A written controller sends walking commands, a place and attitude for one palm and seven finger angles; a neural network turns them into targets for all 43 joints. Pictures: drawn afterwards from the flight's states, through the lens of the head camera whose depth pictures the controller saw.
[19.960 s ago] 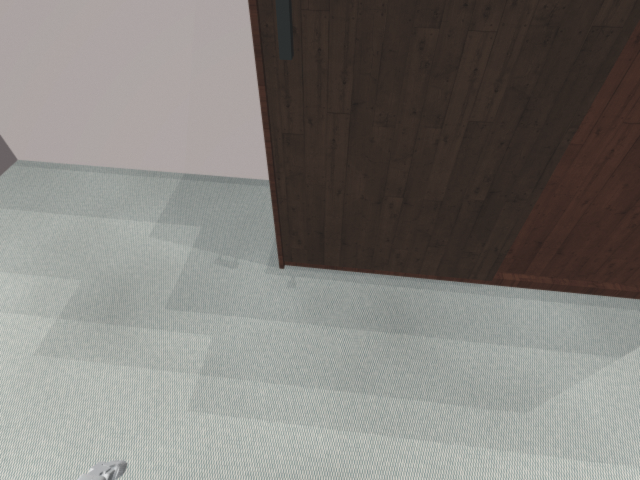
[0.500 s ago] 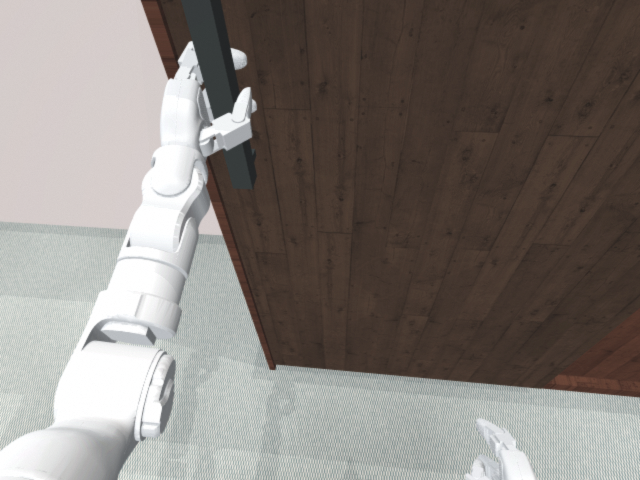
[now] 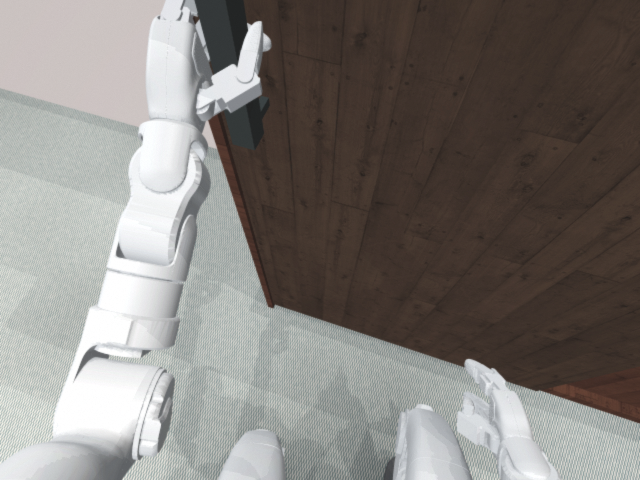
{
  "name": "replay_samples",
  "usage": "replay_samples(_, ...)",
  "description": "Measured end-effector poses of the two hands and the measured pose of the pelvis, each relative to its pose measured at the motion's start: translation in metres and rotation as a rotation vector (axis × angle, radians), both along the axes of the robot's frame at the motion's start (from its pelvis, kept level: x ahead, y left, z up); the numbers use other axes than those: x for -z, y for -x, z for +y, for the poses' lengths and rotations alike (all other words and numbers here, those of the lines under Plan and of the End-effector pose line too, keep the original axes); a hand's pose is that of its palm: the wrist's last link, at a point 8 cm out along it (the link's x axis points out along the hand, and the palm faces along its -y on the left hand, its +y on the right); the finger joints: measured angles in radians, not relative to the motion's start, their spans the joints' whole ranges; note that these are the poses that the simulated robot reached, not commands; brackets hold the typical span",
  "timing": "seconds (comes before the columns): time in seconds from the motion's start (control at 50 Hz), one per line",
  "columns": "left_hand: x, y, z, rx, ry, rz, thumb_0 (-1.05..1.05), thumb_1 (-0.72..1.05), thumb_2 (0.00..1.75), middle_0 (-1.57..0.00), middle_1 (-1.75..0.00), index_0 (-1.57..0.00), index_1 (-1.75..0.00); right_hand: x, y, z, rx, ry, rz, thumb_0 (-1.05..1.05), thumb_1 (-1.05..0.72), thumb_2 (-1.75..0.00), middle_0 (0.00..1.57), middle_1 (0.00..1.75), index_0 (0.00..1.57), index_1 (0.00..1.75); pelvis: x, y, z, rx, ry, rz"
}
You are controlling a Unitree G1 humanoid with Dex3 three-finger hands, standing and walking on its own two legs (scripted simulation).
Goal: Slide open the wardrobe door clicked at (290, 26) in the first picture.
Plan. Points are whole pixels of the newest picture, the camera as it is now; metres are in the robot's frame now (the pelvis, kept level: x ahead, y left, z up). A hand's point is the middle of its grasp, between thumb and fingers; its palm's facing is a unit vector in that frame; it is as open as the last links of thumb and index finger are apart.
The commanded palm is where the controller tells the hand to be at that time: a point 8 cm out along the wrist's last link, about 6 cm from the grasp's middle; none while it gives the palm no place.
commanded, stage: step sideways, sliding the door along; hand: left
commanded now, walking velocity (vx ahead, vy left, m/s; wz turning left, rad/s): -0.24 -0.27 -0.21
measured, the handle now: (239, 27) +0.47 +0.18 +0.23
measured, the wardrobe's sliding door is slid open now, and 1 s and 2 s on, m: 0.00 0.15 0.25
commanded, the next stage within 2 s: none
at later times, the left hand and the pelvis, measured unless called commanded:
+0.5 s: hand (292, 77) +0.43 +0.12 +0.21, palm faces +0.39 -0.92 -0.04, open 7.5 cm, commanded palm +0.38 +0.07 +0.21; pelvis +0.09 -0.09 -0.01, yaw +2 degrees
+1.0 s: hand (407, 110) +0.41 +0.02 +0.21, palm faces +0.21 -0.98 +0.01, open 7.5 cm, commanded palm +0.38 +0.01 +0.20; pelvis +0.14 -0.12 -0.01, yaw -2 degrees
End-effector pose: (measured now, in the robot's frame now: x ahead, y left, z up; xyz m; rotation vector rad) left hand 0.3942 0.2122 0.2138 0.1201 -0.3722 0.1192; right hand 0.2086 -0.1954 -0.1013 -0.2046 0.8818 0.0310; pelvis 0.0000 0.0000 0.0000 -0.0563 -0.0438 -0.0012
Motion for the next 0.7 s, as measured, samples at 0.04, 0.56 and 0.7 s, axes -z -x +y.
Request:
replay_samples(0.04,0.0,0.0,-0.001,-0.019,-0.004,-0.001,-0.09,0.67,0.82,-0.46,-1.4,-0.18,-1.14,-0.007,-0.016,-0.001,-0.031,-0.017,-0.025,0.02,-0.91,-0.9,0.2,0.3,0.2,0.3,-0.003,-0.009,-0.013,0.003,0.014,-0.003)
replay_samples(0.56,0.007,0.007,-0.055,-0.232,0.052,-0.111,-0.1,0.63,0.73,-0.46,-1.4,-0.18,-1.12,-0.018,-0.09,-0.094,-0.044,0.02,-0.095,0.02,-0.91,-0.9,0.19,0.29,0.19,0.3,-0.003,-0.102,-0.085,-0.017,0.012,0.028)
replay_samples(0.7,0.006,0.011,-0.082,-0.176,0.089,-0.104,-0.08,0.63,0.71,-0.45,-1.4,-0.19,-1.12,-0.033,-0.122,-0.058,-0.113,-0.074,-0.187,0.02,-0.91,-0.9,0.2,0.3,0.2,0.3,-0.007,-0.129,-0.089,0.027,0.018,0.02)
